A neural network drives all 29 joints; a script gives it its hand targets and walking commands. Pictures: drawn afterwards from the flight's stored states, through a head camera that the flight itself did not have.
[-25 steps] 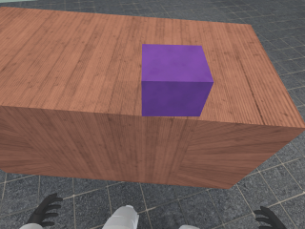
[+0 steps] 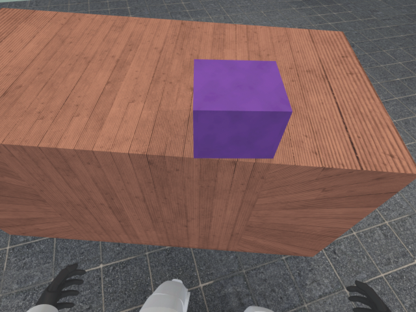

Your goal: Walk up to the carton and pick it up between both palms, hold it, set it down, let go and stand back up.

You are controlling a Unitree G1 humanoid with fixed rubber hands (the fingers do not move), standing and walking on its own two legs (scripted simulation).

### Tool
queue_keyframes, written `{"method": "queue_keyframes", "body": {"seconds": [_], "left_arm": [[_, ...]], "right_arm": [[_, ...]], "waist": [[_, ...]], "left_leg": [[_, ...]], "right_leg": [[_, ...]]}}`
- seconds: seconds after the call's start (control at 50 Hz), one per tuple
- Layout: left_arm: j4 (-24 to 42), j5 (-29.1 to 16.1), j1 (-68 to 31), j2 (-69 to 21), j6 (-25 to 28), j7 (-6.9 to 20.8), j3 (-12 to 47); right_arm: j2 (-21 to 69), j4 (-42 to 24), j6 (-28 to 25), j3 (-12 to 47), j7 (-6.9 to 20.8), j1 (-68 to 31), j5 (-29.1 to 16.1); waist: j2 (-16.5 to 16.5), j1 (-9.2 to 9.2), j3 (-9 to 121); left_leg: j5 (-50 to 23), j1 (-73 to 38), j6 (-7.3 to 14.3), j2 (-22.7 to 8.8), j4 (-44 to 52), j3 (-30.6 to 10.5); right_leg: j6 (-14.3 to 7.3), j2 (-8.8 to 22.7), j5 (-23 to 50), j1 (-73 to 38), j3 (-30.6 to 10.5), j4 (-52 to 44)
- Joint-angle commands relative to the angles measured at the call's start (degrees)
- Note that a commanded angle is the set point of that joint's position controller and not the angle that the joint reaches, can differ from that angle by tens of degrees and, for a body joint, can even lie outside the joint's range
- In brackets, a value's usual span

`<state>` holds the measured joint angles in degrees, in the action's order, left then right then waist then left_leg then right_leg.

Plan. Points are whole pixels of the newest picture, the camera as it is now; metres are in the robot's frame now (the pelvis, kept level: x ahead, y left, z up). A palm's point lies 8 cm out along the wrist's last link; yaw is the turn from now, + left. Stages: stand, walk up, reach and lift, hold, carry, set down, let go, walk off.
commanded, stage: walk up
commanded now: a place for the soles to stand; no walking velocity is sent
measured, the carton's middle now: (234, 109) +0.52 -0.02 +0.06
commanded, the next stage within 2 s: none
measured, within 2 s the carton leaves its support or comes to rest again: neither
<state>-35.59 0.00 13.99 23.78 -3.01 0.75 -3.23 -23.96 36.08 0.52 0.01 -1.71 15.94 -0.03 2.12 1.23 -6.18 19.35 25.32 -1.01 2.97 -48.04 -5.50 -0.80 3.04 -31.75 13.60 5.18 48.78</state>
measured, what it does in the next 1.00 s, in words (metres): stands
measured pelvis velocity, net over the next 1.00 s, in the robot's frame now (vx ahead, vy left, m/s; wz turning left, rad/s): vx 0.05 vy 0.01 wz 0.02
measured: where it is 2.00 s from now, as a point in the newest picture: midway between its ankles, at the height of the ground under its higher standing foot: outside the picture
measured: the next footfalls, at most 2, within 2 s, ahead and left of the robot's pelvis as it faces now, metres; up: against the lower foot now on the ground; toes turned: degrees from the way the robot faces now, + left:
right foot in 1.40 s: +0.19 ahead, -0.13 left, +0.00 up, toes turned +0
left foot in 1.78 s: +0.13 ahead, +0.12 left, +0.00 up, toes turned +2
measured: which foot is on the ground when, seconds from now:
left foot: down 0.00-1.00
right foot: down 0.00-1.00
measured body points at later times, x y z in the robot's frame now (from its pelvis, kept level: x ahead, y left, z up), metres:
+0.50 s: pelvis +0.01 -0.01 +0.00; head +0.04 -0.01 +0.45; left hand +0.13 +0.30 -0.09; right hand +0.13 -0.32 -0.09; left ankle +0.07 +0.13 -0.69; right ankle -0.05 -0.11 -0.70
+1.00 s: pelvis +0.05 +0.01 +0.00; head +0.10 +0.01 +0.44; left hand +0.11 +0.33 -0.10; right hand +0.18 -0.30 -0.09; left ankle +0.07 +0.14 -0.70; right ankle -0.05 -0.11 -0.70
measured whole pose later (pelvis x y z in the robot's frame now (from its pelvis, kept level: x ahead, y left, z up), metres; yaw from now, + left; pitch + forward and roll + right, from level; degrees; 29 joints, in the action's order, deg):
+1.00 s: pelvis +0.05 +0.01 +0.00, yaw +1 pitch -1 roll +0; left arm -36.4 0.0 20.3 23.8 -1.0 0.8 -3.2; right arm -24.0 36.1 -0.7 0.0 -3.0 15.2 0.0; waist 0.1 1.2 -7.2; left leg 23.8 25.6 -0.6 0.6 -50.0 -1.9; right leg 0.2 4.0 -34.7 11.7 5.2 47.2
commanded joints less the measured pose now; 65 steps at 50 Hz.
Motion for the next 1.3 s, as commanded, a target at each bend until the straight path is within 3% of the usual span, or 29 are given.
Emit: {"method": "queue_keyframes", "body": {"seconds": [0.0, 0.04, 0.08, 0.14, 0.2, 0.24, 0.28, 0.32, 0.36, 0.4, 0.46, 0.52, 0.56, 0.6, 0.64, 0.66, 0.68, 0.72, 0.76, 0.78, 0.84, 0.9, 0.94, 0.96, 0.98, 1.0, 1.02, 1.08, 1.28], "left_arm": [[1.7, -0.5, 0.3, 13.7, 0.9, 0.2, -5.0], [1.1, 0.0, 1.7, 14.6, 1.5, 0.0, -5.0], [1.5, 0.1, -2.1, 15.8, 2.5, -0.3, -5.2], [3.4, 0.4, -5.1, 14.5, 2.7, 0.0, -4.8], [3.4, -0.4, -3.0, 14.1, 1.9, 0.0, -4.9], [2.5, -1.1, -0.5, 12.9, 1.0, -0.1, -4.9], [1.6, -0.6, 1.2, 12.9, 0.9, -0.3, -4.8], [0.4, 0.2, 3.7, 14.6, 1.8, -0.5, -4.9], [1.0, 0.3, -0.1, 16.0, 2.7, -0.8, -5.3], [2.0, 0.5, -0.7, 14.8, 3.1, -0.6, -5.1], [3.0, 0.6, -1.6, 13.5, 2.6, -1.0, -4.2], [3.5, -1.0, -2.2, 13.8, 1.8, -0.7, -4.4], [3.0, -1.3, -0.4, 11.7, 0.7, -0.7, -4.3], [3.0, -0.5, -1.6, 11.6, 0.5, -1.1, -4.3], [1.0, 0.0, 2.7, 12.3, 1.6, -0.8, -4.4], [0.0, 0.6, 4.5, 14.1, 2.3, -0.7, -4.5], [0.1, 0.5, 1.4, 15.8, 2.9, -0.9, -4.9], [1.2, 0.6, 0.1, 15.3, 3.2, -0.7, -4.9], [1.7, 0.9, -0.1, 13.9, 3.0, -1.1, -4.3], [2.2, 2.4, 9.0, 13.7, 3.3, -0.2, -5.7], [1.3, 2.7, 14.0, 13.6, 3.5, -0.5, -6.4], [2.8, 2.4, 12.1, 13.9, 3.3, -0.5, -6.2], [4.6, 1.9, 7.3, 14.0, 2.9, 0.0, -5.8], [6.4, 1.6, 2.2, 13.5, 2.9, 0.3, -5.3], [7.9, 1.5, 2.4, 11.0, 3.3, 0.6, -4.5], [9.9, 1.3, 2.7, 8.1, 3.4, 0.6, -4.2], [10.7, 1.6, -1.0, 12.3, 2.7, -0.2, -5.4], [9.1, 1.3, -2.3, 10.1, 2.2, -0.2, -4.9], [7.8, 0.9, -4.0, 10.8, 1.7, 0.5, -5.1]], "right_arm": [[-15.6, -1.4, -1.5, -5.1, -1.8, -8.1, -0.2], [-14.5, -1.7, -1.3, -4.9, -1.8, -9.5, -0.6], [-13.6, -0.7, -0.5, -5.3, -1.9, -7.1, -1.4], [-12.9, -0.1, -0.7, -5.5, -1.7, -4.0, -0.6], [-14.9, 0.4, -1.9, -5.6, -1.8, -3.6, -0.2], [-16.1, -0.5, -1.9, -5.6, -2.1, -4.2, 0.4], [-16.2, -1.6, -1.5, -5.4, -2.2, -6.4, 0.2], [-14.2, -2.2, -1.1, -4.8, -2.0, -10.0, -0.5], [-13.1, -1.0, -0.3, -5.2, -2.4, -7.5, -1.4], [-12.5, -1.0, 0.1, -5.7, -2.7, -7.1, -0.4], [-11.3, -0.3, -1.1, -5.0, -2.4, -5.2, 0.1], [-14.7, 1.7, -1.7, -5.8, -2.7, -1.5, 0.0], [-15.6, 0.6, -1.4, -5.8, -2.8, -2.1, 0.5], [-15.7, -1.2, -1.3, -5.6, -2.7, -3.6, 0.5], [-15.2, -2.1, -0.7, -5.2, -2.3, -7.9, 0.2], [-13.1, -2.3, -0.7, -4.8, -2.2, -10.6, -0.4], [-12.3, -1.1, -0.4, -4.9, -2.2, -8.5, -1.5], [-11.9, -0.4, 0.2, -5.2, -2.9, -7.0, -0.6], [-11.4, -0.7, -0.4, -5.0, -2.7, -7.4, -0.1], [-10.6, -2.8, -1.6, -6.0, -1.7, -6.3, 0.8], [-10.4, -4.7, -2.2, -6.0, -1.2, -10.6, 0.6], [-9.5, -5.3, -2.8, -5.6, -1.0, -9.6, 0.2], [-8.9, -3.8, -3.4, -5.5, -0.9, -5.0, 0.3], [-9.5, -1.2, -3.8, -6.2, -0.8, 2.8, 0.5], [-14.6, 0.8, -4.0, -8.5, -1.0, 11.5, 1.0], [-20.3, 0.4, -3.9, -9.4, -1.2, 15.6, 1.6], [-20.6, -0.2, -3.6, -9.5, -1.8, 17.6, 0.6], [-18.3, -1.4, -3.4, -8.2, -2.9, 13.5, 1.1], [-16.6, -4.6, -3.2, -6.5, -3.7, 2.7, 1.9]], "waist": [[-8.8, 1.20, 0.9], [-4.4, 2.35, -1.2], [2.2, 0.24, -3.0], [2.3, -1.78, -3.4], [-3.7, -1.37, 3.8], [-9.9, -0.72, 6.6], [-11.2, 0.50, 3.4], [-5.2, 3.04, 1.9], [1.7, 1.12, -1.7], [1.2, 0.29, -3.0], [3.5, -0.44, -1.9], [-0.6, -2.46, 8.1], [-9.3, -2.55, 9.0], [-11.3, -2.21, 5.1], [-9.2, 1.22, 2.1], [-1.9, 3.26, 1.3], [2.8, 1.57, -1.6], [1.3, 0.45, -0.2], [2.8, 0.71, -2.1], [7.1, 3.78, 1.3], [6.5, 7.61, -2.9], [7.1, 5.89, -2.9], [6.3, 1.45, -1.4], [2.6, -3.96, 3.2], [-6.6, -8.33, 11.6], [-16.8, -8.59, 15.4], [-10.1, -9.91, 15.1], [-3.6, -6.86, 5.0], [-17.2, -4.53, -1.9]], "left_leg": [[-3.7, 4.1, 10.5, -11.1, 17.5, -23.0], [-0.2, 8.0, 6.8, -7.2, 11.8, -16.2], [3.3, 2.2, 2.3, -1.8, 0.7, 0.0], [2.4, -4.8, 2.4, -2.9, 2.2, 1.7], [-25.5, -8.0, 7.6, -9.3, 11.4, -12.5], [-19.2, -6.6, 14.8, -15.0, 17.8, -28.7], [-12.7, -1.1, 15.3, -15.4, 19.4, -29.9], [-9.6, 6.3, 8.5, -9.8, 11.7, -19.3], [7.4, 6.1, 1.4, -1.7, -2.3, -0.5], [14.3, 4.1, 1.1, -2.7, -8.2, 1.2], [2.8, 0.5, 2.3, -5.0, 5.1, 2.6], [-32.9, -13.0, 9.1, -10.6, 9.4, -9.7], [-31.1, -11.9, 18.0, -18.6, 14.8, -26.6], [-20.5, -7.1, 18.7, -20.3, 18.9, -30.7], [-14.2, 1.1, 13.4, -15.6, 16.6, -23.6], [-10.9, 7.5, 7.1, -9.2, 7.7, -14.7], [-0.4, 7.8, 1.7, -2.3, 0.1, -2.4], [14.3, 4.1, 1.3, -2.5, -6.7, 0.2], [12.9, 5.4, 1.7, -4.0, -2.6, 1.2], [12.9, 12.0, 2.8, -2.7, -3.8, 6.0], [12.9, 22.7, 2.4, -3.7, -6.2, 2.7], [11.2, 18.2, 2.4, -4.3, -1.6, 5.3], [2.5, 3.9, 3.3, -3.2, 9.6, 9.7], [-4.6, -13.6, 5.5, -1.4, 16.0, 8.8], [-3.3, -29.3, 10.8, -8.7, 17.4, -7.8], [-15.5, -38.0, 17.4, -20.2, 21.4, -36.2], [-23.6, -41.8, 22.4, -25.5, 21.4, -43.6], [-35.8, -33.6, 20.0, -23.2, 19.7, -30.7], [-38.3, -17.7, 15.1, -19.0, 14.6, -18.6]], "right_leg": [[-1.8, 1.3, 7.2, -3.1, -8.7, -12.0], [-3.4, 6.1, 7.9, -4.4, -13.3, -21.5], [-7.0, 16.5, 14.1, 2.5, -16.7, -28.8], [-7.7, 15.5, 23.9, 6.3, -11.2, -22.8], [-0.8, 3.9, 24.3, 0.1, -4.0, -8.6], [1.1, -1.8, 10.8, 0.2, -6.6, -2.9], [0.7, -1.4, 4.4, -1.1, -9.0, -7.7], [-1.1, 5.2, 11.7, -6.5, -15.0, -20.7], [-5.9, 19.0, 27.3, -1.8, -20.1, -27.7], [-9.5, 20.2, 33.9, 0.7, -18.7, -25.4], [-4.4, 14.0, 49.6, -4.0, -9.1, -16.9], [1.4, 3.6, 45.4, -0.6, -2.7, 0.3], [3.4, -2.6, 11.6, 3.9, -6.4, 4.4], [1.9, -1.3, -4.7, 5.4, -10.4, 0.6], [-0.1, 1.0, 4.6, -1.0, -11.2, -14.2], [-1.4, 7.1, 12.5, -6.8, -18.1, -26.2], [-2.6, 15.9, 23.2, -4.2, -21.8, -29.9], [-8.4, 20.0, 35.7, -1.3, -20.4, -25.2], [-6.9, 17.2, 46.8, -5.3, -15.0, -21.2], [-7.4, 16.3, 28.7, -16.5, -16.9, -23.0], [-8.4, 17.8, 27.7, -23.0, -21.2, -25.3], [-9.2, 17.6, 36.4, -20.8, -17.5, -22.9], [-8.3, 13.7, 35.6, -12.4, -9.9, -16.0], [-6.2, 8.7, 37.1, -2.4, -3.3, -4.6], [-2.6, 2.9, 30.7, 9.5, -0.3, 14.4], [-0.2, -5.5, -1.6, 23.1, -5.2, 20.7], [-0.4, -3.1, -9.0, 28.4, -9.6, 23.0], [0.1, 0.6, -7.2, 30.6, -12.0, 26.1], [3.5, 2.8, 2.1, 19.7, -9.4, 3.5]]}}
